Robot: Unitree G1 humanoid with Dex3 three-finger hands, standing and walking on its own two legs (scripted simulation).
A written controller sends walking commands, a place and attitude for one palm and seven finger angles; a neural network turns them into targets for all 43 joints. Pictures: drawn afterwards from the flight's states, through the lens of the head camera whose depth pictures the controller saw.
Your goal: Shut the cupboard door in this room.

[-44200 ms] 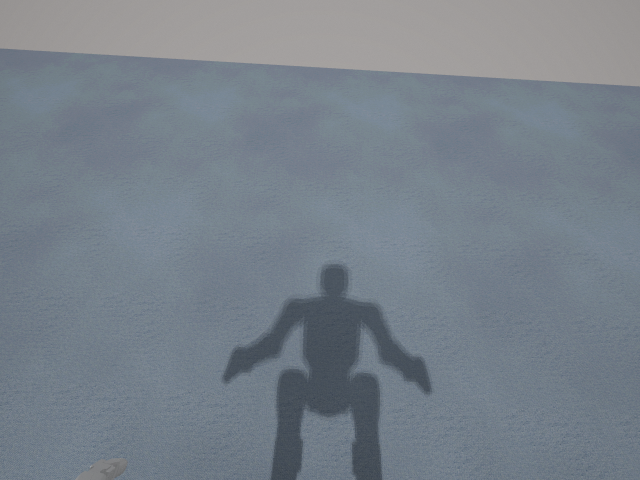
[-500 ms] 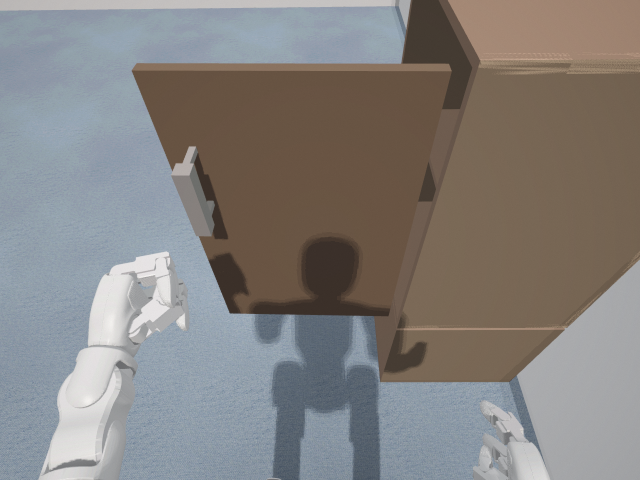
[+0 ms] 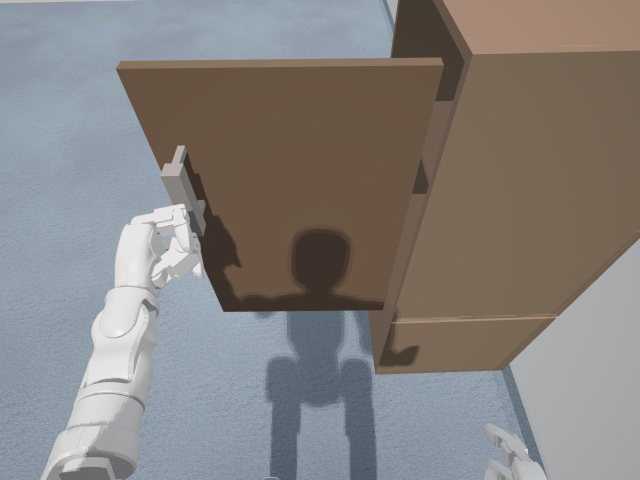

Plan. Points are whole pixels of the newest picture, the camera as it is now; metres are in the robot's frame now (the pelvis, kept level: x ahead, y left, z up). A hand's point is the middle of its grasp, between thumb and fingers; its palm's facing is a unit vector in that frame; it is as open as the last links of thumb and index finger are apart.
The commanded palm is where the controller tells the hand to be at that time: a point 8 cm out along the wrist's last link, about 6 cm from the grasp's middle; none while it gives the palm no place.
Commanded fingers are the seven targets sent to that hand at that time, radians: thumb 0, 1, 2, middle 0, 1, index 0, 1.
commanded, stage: bring the fist close to the handle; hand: left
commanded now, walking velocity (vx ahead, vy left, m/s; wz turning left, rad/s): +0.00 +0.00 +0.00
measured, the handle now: (188, 192) +0.48 +0.21 +0.08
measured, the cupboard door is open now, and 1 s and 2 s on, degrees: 89 85 69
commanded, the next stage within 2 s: push the door shut along its arc in 0.46 s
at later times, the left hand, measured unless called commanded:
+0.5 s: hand (196, 245) +0.38 +0.18 +0.08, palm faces +0.08 -1.00 -0.03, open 3.1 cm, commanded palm +0.35 +0.22 +0.08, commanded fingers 0.00 0.90 0.90 -1.30 -1.50 -1.30 -1.50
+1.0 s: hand (204, 215) +0.42 +0.18 +0.09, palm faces -0.03 -1.00 -0.03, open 3.2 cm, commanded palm +0.41 +0.22 +0.08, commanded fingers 0.00 0.90 0.90 -1.30 -1.50 -1.30 -1.50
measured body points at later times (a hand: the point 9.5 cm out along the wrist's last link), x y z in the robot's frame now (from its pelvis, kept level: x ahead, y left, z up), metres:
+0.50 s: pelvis +0.00 +0.00 +0.00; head +0.05 -0.01 +0.45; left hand +0.37 +0.23 +0.09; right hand +0.11 -0.26 -0.11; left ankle +0.01 +0.10 -0.71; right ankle +0.01 -0.10 -0.71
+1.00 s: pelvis -0.01 +0.00 -0.01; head +0.06 -0.01 +0.44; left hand +0.42 +0.23 +0.09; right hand +0.08 -0.26 -0.12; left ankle +0.01 +0.10 -0.71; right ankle +0.01 -0.10 -0.71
